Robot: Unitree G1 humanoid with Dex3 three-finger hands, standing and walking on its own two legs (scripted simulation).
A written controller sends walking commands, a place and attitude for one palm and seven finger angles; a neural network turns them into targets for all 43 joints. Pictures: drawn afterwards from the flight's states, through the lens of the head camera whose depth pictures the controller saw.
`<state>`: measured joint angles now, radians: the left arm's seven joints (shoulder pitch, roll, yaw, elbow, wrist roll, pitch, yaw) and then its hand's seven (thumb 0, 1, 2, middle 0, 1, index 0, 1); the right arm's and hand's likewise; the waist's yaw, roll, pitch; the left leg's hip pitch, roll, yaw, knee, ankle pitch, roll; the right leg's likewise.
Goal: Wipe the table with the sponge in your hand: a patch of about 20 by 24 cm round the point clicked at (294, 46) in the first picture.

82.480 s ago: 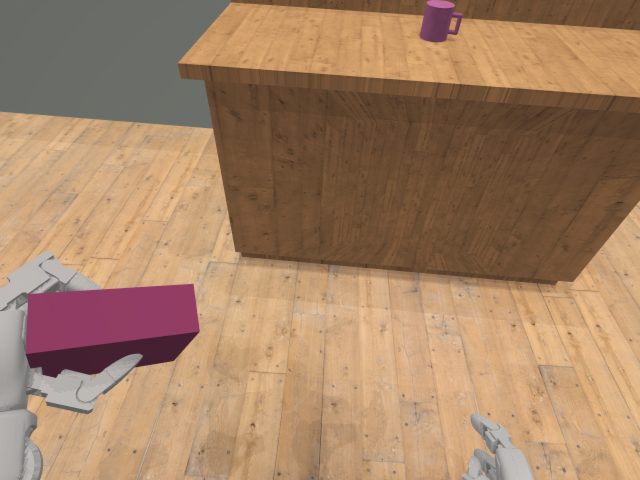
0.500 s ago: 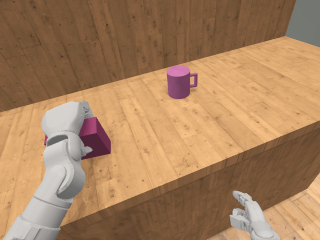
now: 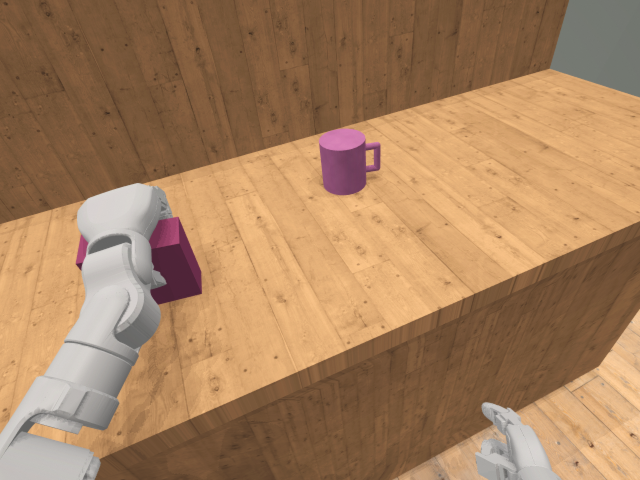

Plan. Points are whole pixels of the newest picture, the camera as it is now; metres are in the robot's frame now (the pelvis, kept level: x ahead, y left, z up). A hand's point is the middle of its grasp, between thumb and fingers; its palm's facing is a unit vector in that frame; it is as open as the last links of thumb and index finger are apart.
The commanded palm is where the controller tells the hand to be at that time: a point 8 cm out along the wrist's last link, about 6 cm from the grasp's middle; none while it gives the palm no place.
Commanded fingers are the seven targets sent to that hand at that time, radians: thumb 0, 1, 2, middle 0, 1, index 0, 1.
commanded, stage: wipe forward along the middle lane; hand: left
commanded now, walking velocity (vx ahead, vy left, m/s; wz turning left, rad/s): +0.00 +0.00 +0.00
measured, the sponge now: (152, 278) +0.34 +0.27 +0.11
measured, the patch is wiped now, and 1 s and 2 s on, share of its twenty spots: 0.85 0.90 0.90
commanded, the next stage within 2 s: slide back across to the first lane in 0.46 s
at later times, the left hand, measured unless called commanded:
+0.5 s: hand (132, 226) +0.37 +0.29 +0.17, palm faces +0.02 -0.01 -1.00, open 9.2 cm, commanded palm +0.35 +0.31 +0.20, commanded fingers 0.00 0.10 1.30 -1.20 -1.60 -1.20 -1.60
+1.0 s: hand (85, 232) +0.35 +0.34 +0.18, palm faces +0.08 -0.03 -1.00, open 9.2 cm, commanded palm +0.32 +0.35 +0.23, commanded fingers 0.00 0.10 1.30 -1.20 -1.60 -1.20 -1.60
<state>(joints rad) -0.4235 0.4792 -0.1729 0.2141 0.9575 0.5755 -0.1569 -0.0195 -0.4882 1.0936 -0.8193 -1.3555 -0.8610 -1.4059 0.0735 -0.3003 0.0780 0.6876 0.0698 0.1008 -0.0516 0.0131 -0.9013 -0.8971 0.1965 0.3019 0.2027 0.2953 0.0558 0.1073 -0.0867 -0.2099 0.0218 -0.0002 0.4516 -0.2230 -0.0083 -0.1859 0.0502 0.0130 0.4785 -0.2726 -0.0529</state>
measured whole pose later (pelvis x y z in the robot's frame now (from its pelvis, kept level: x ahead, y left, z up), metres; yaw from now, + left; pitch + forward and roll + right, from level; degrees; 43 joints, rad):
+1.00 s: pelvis +0.01 +0.03 +0.00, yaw +0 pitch +1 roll +0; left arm -0.46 0.58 -0.07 0.26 0.95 0.50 -0.18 -0.02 -0.47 1.10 -0.81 -1.38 -0.83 -1.46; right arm 0.05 -0.29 0.07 0.66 0.07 0.11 -0.05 0.01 -0.90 -0.90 0.20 0.30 0.20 0.30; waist 0.07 0.09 -0.07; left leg -0.21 -0.01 0.01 0.41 -0.21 0.02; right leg -0.16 0.02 0.02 0.40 -0.25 -0.01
